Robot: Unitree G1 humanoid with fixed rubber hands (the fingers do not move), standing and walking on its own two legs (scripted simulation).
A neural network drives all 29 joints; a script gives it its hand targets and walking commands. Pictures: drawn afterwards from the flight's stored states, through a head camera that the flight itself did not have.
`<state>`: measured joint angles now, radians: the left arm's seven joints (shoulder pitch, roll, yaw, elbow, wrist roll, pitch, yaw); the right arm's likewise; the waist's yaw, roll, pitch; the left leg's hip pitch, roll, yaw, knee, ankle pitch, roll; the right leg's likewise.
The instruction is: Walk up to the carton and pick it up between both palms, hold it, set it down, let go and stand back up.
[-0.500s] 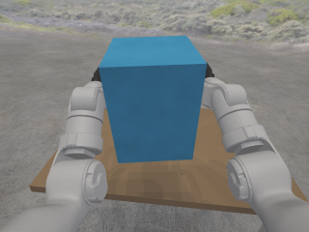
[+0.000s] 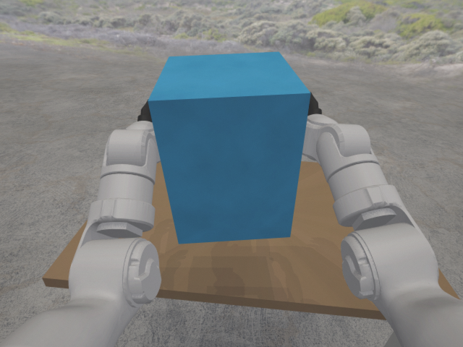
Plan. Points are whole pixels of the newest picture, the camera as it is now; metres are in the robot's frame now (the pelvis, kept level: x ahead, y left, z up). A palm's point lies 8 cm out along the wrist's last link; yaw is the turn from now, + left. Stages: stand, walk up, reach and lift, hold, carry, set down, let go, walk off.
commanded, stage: hold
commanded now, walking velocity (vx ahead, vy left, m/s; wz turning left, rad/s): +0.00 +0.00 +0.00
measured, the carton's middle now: (229, 146) +0.34 +0.01 +0.28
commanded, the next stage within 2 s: set down in 0.84 s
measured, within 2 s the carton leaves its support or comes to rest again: neither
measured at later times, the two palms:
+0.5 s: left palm (148, 134) +0.37 +0.14 +0.28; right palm (309, 130) +0.36 -0.13 +0.30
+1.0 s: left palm (145, 128) +0.38 +0.14 +0.29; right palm (306, 122) +0.37 -0.12 +0.31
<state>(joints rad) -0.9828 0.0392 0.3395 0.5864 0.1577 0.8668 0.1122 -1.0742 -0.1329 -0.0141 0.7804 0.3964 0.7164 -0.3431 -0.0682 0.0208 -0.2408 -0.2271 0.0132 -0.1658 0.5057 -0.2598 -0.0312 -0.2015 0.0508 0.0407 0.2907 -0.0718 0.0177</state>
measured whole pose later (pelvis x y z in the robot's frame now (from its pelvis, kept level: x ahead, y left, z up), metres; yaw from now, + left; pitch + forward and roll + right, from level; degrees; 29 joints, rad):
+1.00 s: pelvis +0.00 +0.00 +0.00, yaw +0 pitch -3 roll -3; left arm -1.04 0.06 0.38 0.65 0.17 0.81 0.11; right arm -1.12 -0.12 -0.03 0.83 0.34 0.66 -0.31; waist -0.07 0.00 -0.20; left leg -0.19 0.02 -0.16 0.50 -0.26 -0.03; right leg -0.17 0.05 0.05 0.31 -0.09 0.01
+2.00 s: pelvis +0.02 +0.01 +0.00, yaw +1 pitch -6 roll -3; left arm -0.79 0.00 0.28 0.54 0.23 0.59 0.09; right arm -0.77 -0.03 -0.03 0.69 0.24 0.34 -0.26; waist -0.11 -0.04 -0.04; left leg -0.08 0.00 -0.15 0.46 -0.28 -0.01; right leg -0.06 0.03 0.03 0.28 -0.12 0.03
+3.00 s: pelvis +0.02 +0.00 +0.00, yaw +1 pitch -3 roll -2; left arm -0.67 -0.04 0.25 0.62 0.21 0.40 0.11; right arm -0.61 0.04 -0.11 0.65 0.07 0.24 -0.21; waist -0.08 -0.03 -0.03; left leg -0.11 0.00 -0.14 0.41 -0.25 -0.02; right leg -0.12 0.02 0.02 0.29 -0.12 0.02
